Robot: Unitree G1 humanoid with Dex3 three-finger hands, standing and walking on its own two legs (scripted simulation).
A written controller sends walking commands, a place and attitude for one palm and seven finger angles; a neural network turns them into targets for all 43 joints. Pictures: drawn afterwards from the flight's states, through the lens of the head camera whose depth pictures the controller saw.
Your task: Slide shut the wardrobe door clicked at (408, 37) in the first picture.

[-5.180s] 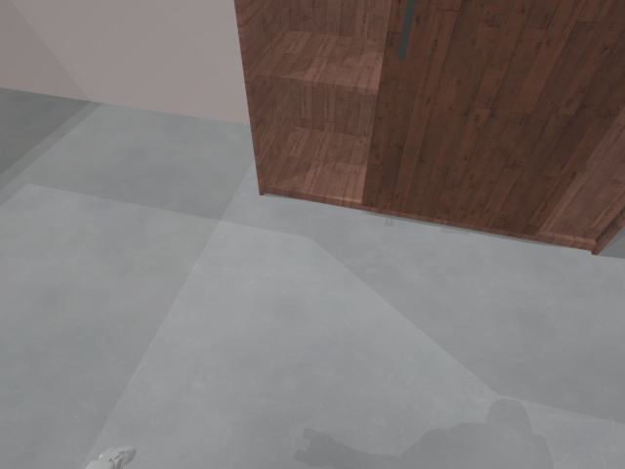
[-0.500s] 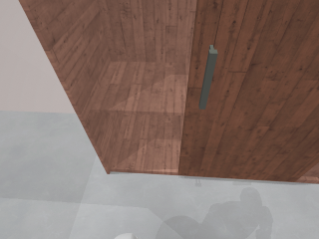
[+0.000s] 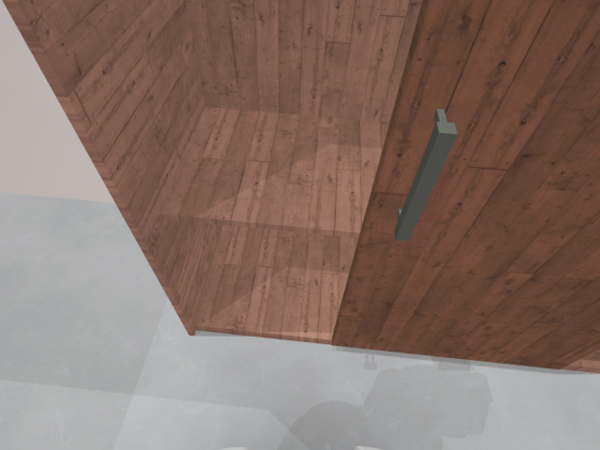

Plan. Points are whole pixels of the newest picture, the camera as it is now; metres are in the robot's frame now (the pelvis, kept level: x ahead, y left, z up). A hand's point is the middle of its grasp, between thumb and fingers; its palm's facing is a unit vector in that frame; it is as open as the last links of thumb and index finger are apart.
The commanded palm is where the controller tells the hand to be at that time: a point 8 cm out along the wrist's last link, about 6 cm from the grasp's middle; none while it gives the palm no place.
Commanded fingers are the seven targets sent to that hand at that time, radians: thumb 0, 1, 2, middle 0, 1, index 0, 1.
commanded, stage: come to a stop and stand still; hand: right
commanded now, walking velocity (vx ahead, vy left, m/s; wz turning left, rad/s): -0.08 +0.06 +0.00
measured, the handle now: (419, 181) +0.48 -0.15 +0.08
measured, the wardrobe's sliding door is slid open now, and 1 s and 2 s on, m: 0.47 0.47 0.47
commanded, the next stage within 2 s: look again from close up in 1.50 s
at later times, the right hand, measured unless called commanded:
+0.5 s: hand out of the picture -0.01 -0.20 -0.17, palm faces -0.01 +0.98 -0.21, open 7.4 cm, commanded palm none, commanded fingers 0.00 -0.90 -0.90 0.20 0.30 0.20 0.30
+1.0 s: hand out of the picture -0.04 -0.12 -0.17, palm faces +0.04 +0.99 -0.14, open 7.4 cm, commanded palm none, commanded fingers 0.00 -0.90 -0.90 0.20 0.30 0.20 0.30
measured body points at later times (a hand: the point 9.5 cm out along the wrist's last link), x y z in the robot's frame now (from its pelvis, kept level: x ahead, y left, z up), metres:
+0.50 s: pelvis -0.03 -0.01 +0.01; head -0.01 -0.02 +0.46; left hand +0.01 +0.22 -0.15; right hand -0.01 -0.25 -0.15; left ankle -0.07 +0.11 -0.73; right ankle +0.03 -0.12 -0.73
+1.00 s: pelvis -0.02 +0.03 +0.01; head -0.01 +0.04 +0.46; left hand -0.08 +0.23 -0.16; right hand -0.04 -0.17 -0.16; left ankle -0.07 +0.12 -0.73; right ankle +0.03 -0.12 -0.73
